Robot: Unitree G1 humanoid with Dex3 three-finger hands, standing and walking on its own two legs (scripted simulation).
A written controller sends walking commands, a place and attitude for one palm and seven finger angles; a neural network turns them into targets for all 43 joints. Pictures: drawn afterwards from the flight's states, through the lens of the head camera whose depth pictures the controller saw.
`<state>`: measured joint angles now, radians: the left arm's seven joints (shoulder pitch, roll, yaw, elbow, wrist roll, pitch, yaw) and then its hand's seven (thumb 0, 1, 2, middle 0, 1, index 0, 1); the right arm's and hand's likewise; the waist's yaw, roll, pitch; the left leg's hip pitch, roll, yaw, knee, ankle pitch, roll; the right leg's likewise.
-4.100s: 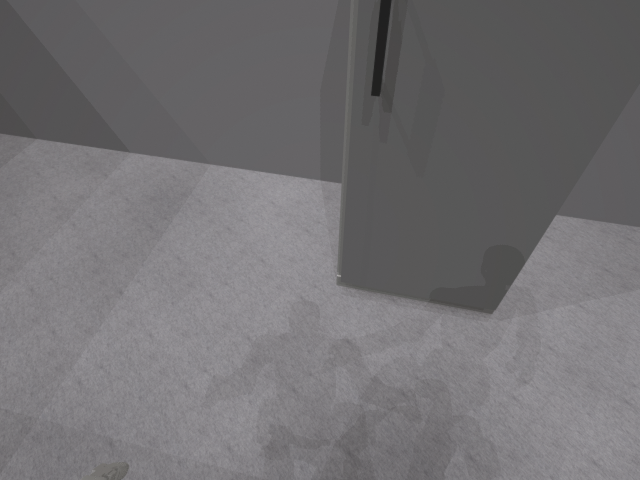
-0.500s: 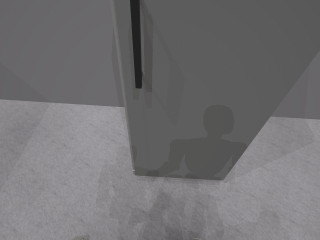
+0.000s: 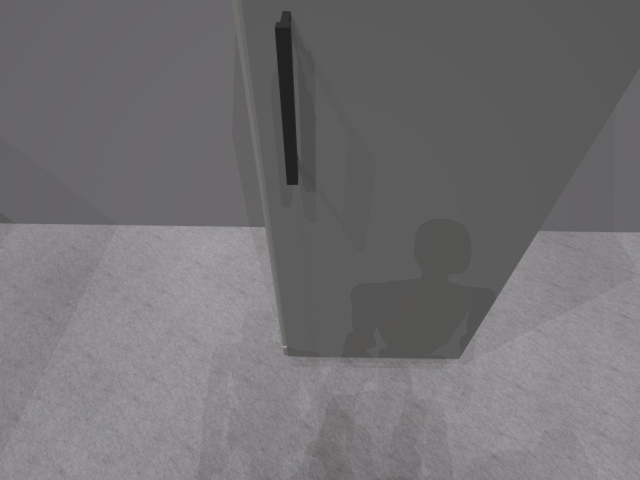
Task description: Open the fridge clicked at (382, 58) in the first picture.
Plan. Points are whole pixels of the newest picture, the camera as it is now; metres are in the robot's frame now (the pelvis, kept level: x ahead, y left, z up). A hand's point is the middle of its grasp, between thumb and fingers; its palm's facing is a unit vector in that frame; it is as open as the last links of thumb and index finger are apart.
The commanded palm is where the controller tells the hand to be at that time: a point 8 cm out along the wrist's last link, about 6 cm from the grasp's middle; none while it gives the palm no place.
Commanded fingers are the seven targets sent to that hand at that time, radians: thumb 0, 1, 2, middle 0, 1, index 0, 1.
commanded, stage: come to a stop and stand still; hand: left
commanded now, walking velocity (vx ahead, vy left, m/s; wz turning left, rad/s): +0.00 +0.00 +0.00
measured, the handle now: (289, 107) +0.56 +0.08 +0.19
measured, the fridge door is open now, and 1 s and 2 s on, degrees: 0 0 0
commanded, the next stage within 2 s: look again from close up in 0.52 s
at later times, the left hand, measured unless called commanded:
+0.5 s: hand out of the picture -0.03 +0.16 -0.18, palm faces +0.03 -0.98 -0.19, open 7.4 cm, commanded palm none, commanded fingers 0.00 0.90 0.90 -0.20 -0.30 -0.20 -0.30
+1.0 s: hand out of the picture +0.01 +0.17 -0.18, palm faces +0.02 -0.98 -0.19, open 7.4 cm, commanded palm none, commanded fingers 0.00 0.90 0.90 -0.20 -0.30 -0.20 -0.30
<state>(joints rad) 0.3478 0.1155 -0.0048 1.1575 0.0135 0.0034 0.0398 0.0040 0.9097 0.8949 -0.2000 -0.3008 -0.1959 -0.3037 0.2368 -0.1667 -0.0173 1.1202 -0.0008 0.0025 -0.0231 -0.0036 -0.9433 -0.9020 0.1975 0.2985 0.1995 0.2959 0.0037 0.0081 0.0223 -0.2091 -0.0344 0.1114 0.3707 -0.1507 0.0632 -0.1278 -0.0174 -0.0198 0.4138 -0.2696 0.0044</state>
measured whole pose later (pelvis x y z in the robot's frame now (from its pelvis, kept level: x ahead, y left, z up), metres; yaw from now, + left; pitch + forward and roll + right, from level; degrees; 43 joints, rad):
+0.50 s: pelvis -0.01 +0.00 -0.01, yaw +1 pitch +0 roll -1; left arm 0.34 0.11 -0.01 1.10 0.02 -0.03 0.05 0.00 0.91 0.89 -0.20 -0.30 -0.20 -0.30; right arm 0.35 -0.13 0.00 1.08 -0.02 0.00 -0.01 0.00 -0.91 -0.90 0.20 0.30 0.20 0.30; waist -0.03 0.04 0.01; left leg -0.32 -0.01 0.08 0.54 -0.22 0.07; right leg -0.20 0.00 -0.05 0.52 -0.31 -0.01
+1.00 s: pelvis +0.00 +0.00 +0.00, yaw +0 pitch -1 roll +0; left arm 0.31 0.16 -0.01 1.07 0.02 -0.02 0.04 0.00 0.91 0.89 -0.20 -0.30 -0.20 -0.30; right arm 0.25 -0.17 0.01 1.09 -0.01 -0.02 -0.01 0.00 -0.92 -0.90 0.20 0.30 0.20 0.30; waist 0.00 -0.01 0.01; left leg -0.25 -0.03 0.11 0.46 -0.20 0.07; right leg -0.15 -0.01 -0.02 0.47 -0.31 0.00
